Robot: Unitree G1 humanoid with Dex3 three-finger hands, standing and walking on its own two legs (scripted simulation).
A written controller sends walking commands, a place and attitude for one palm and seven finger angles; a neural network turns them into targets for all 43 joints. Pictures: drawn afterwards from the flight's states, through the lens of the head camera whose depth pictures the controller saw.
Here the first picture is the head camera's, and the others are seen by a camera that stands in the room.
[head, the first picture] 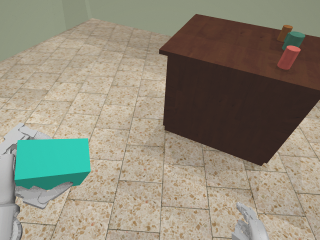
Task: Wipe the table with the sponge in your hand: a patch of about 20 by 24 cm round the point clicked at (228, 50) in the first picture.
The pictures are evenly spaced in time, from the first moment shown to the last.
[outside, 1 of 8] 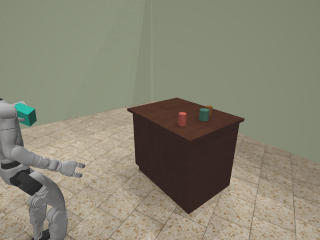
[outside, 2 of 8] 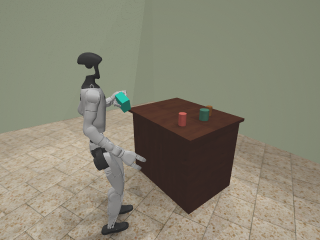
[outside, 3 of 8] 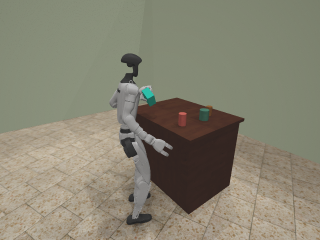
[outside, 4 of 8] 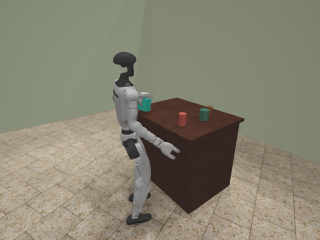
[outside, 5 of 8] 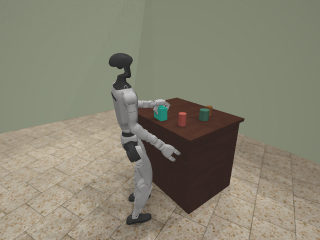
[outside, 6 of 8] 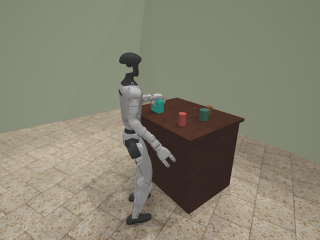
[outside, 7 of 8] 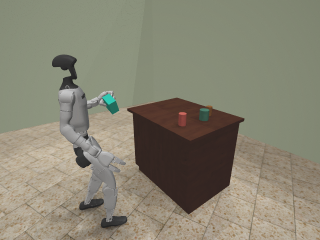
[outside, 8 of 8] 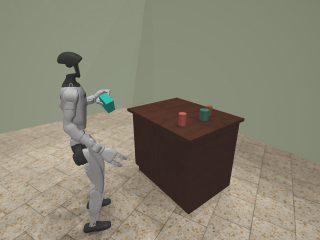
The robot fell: no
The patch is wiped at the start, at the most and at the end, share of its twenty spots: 0.00 0.95 0.95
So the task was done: yes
